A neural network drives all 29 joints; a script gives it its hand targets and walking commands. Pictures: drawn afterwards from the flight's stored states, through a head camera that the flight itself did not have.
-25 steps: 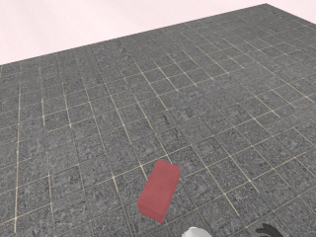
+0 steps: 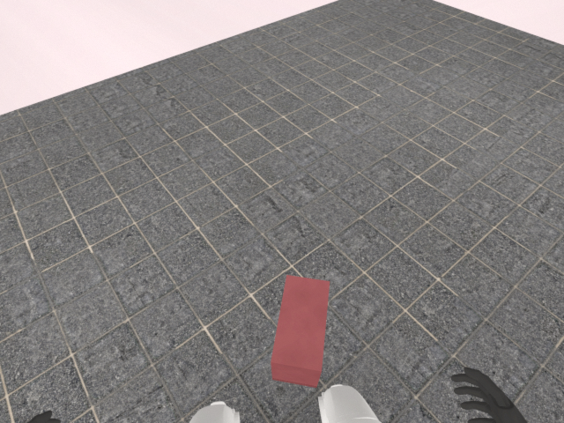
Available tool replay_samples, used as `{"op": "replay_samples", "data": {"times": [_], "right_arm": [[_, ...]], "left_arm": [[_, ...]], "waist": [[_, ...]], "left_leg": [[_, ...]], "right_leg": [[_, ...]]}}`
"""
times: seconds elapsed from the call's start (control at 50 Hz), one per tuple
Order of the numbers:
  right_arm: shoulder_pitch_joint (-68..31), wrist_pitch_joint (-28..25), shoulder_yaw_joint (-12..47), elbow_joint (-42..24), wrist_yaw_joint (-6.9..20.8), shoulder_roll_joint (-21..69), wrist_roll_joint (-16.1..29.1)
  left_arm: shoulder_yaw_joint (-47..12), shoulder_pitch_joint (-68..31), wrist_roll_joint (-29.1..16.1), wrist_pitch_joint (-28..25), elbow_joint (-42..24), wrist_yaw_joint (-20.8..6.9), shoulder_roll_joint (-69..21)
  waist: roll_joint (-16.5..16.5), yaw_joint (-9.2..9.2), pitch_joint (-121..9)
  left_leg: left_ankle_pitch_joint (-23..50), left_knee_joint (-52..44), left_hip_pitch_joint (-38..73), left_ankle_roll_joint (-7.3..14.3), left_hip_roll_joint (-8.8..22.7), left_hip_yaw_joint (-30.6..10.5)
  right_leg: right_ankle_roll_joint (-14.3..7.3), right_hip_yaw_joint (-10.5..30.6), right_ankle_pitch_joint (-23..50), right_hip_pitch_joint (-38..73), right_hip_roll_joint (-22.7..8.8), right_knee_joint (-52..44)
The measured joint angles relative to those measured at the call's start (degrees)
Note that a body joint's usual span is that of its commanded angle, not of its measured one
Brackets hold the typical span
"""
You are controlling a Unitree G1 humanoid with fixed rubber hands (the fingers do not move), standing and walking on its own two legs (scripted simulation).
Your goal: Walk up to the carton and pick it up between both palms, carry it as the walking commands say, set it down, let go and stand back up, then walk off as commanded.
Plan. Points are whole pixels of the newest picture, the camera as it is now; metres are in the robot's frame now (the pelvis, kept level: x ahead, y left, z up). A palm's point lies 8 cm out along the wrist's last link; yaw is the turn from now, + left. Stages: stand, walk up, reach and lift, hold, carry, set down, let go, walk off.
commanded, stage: walk up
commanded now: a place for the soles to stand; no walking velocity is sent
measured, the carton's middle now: (301, 330) +0.49 -0.06 -0.62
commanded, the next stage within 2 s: none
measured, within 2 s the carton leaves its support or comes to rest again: neither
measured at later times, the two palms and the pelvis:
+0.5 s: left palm (38, 418) +0.17 +0.33 -0.05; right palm out of the picture +0.02 -0.27 -0.04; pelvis +0.02 +0.05 +0.05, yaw -12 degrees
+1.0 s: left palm (72, 376) +0.22 +0.30 -0.05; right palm out of the picture +0.04 -0.29 -0.06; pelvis +0.04 +0.04 +0.05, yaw -16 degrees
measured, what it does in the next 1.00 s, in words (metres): steps on the spot, turning right: right foot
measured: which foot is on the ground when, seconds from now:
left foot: down 0.00-1.00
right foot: up 0.00-0.12, down 0.14-1.00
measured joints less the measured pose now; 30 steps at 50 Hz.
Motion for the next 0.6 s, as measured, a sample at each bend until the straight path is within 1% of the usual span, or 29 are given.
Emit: {"op": "replay_samples", "data": {"times": [0.02,0.06,0.1,0.12,0.14,0.16,0.2,0.22,0.24,0.26,0.32,0.38,0.46,0.6], "right_arm": [[0.2,0.0,0.7,0.8,-0.4,0.5,0.0],[0.6,-0.1,1.7,2.4,-1.1,1.0,-0.1],[1.1,-0.5,2.1,3.6,-1.6,0.8,-0.1],[1.4,-0.7,2.2,4.1,-1.7,0.5,0.0],[1.7,-1.1,2.2,4.7,-1.8,0.0,0.2],[1.7,-1.3,1.9,5.6,-1.9,-0.6,0.6],[1.9,-1.4,1.4,7.5,-2.0,-1.4,1.5],[2.0,-1.5,1.1,8.4,-2.1,-1.9,1.8],[2.1,-1.7,0.9,9.3,-2.2,-2.2,2.0],[2.2,-2.1,0.8,10.3,-2.3,-2.2,2.1],[3.1,-3.6,1.5,13.2,-2.7,-1.9,1.5],[2.9,-4.4,2.2,16.2,-2.7,-1.1,1.4],[1.6,-4.5,2.5,19.2,-2.5,0.0,1.9],[-1.3,-4.3,1.6,21.6,-2.4,0.8,1.8]], "left_arm": [[0.1,-0.4,0.0,-0.1,0.4,-0.6,-0.1],[0.0,-0.8,0.1,-0.3,1.2,-2.1,-0.7],[-0.3,-0.9,0.1,-0.4,2.0,-3.7,-1.5],[-0.4,-0.8,0.1,-0.5,2.6,-4.5,-1.9],[-0.6,-0.7,0.2,-0.6,3.2,-5.1,-2.3],[-0.8,-0.8,0.4,-0.7,4.1,-5.5,-3.0],[-1.5,-1.1,0.8,-0.8,5.7,-5.9,-4.1],[-1.8,-1.3,0.8,-1.0,6.5,-6.0,-4.7],[-2.1,-1.6,0.7,-1.2,7.4,-6.0,-5.1],[-2.4,-2.0,0.6,-1.2,8.5,-6.2,-5.4],[-2.6,-3.5,0.0,-0.8,11.6,-6.8,-5.9],[-2.6,-5.0,0.0,-1.0,14.1,-7.2,-5.9],[-2.8,-7.1,0.0,-1.4,17.6,-7.1,-5.9],[-2.9,-9.4,0.2,-1.7,21.7,-6.4,-6.3]], "waist": [[-0.2,0.03,0.0],[-0.3,0.19,-0.5],[-0.1,0.32,-1.3],[0.0,0.4,-1.7],[0.2,0.62,-2.2],[1.1,0.55,-2.2],[1.9,0.43,-2.4],[2.1,0.47,-2.5],[2.1,0.38,-2.5],[1.8,0.18,-2.6],[0.4,0.01,-3.8],[-1.0,0.13,-4.2],[-1.9,-0.13,-4.6],[-1.6,-0.85,-5.1]], "left_leg": [[0.6,-1.4,0.9,0.3,0.2,0.7],[1.8,-4.1,2.5,0.9,0.5,2.1],[2.8,-6.4,3.6,1.2,0.7,3.6],[3.1,-7.1,3.8,1.3,0.8,4.4],[3.1,-7.4,3.9,1.3,1.0,5.2],[2.8,-7.4,4.1,1.2,1.6,5.3],[1.1,-8.1,4.7,1.0,0.2,3.8],[1.2,-8.9,5.1,1.2,-0.7,3.0],[3.3,-10.5,5.9,1.6,-1.4,2.9],[5.7,-12.3,6.8,2.2,-1.9,3.3],[6.6,-16.6,8.8,3.0,-2.7,5.0],[7.6,-20.1,10.9,3.1,-2.6,6.6],[9.1,-24.0,13.2,2.7,-2.2,8.2],[9.1,-25.9,14.7,2.4,-1.5,10.0]], "right_leg": [[-0.3,-2.3,0.8,1.0,0.2,-1.2],[-0.7,-6.2,1.4,4.2,0.4,-7.4],[-1.5,-9.0,2.9,8.9,0.8,-16.7],[-2.0,-9.6,5.0,11.7,1.1,-22.4],[-2.6,-9.4,8.0,13.8,1.5,-27.2],[-2.9,-9.2,10.1,14.4,2.2,-28.9],[-2.8,-8.4,11.1,14.8,2.5,-30.1],[-2.6,-7.8,11.3,15.1,2.5,-30.7],[-2.2,-7.2,11.6,15.4,2.4,-31.3],[-1.8,-6.6,11.9,15.8,2.2,-32.0],[-0.7,-4.8,13.3,16.6,1.6,-35.0],[-0.4,-3.2,15.3,17.8,1.9,-38.2],[-0.4,-1.6,17.2,19.5,2.5,-42.1],[-0.7,0.2,17.9,20.2,3.3,-43.8]]}}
